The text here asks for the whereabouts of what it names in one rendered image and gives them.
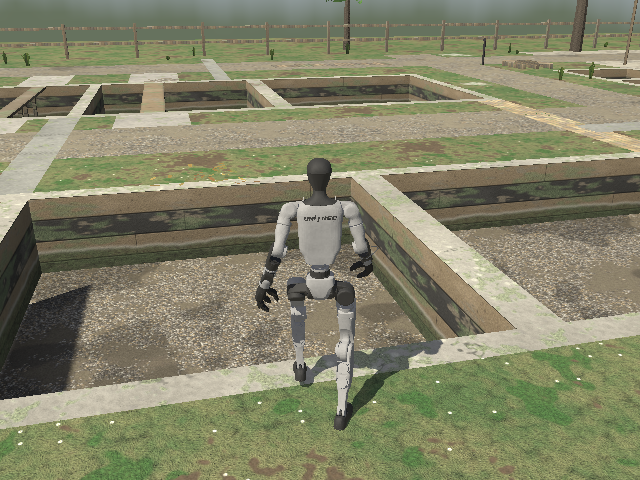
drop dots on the robot left forearm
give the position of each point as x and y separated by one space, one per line
270 269

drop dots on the robot thigh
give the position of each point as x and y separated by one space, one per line
296 291
344 294

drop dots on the robot left upper arm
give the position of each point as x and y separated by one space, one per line
287 212

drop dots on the robot left thigh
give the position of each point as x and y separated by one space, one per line
296 291

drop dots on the robot right thigh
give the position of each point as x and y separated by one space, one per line
344 294

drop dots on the robot left hand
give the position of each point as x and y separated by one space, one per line
261 295

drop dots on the robot right upper arm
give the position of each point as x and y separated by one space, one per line
351 211

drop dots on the robot right forearm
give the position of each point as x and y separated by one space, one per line
366 258

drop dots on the robot right hand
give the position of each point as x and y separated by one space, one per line
366 272

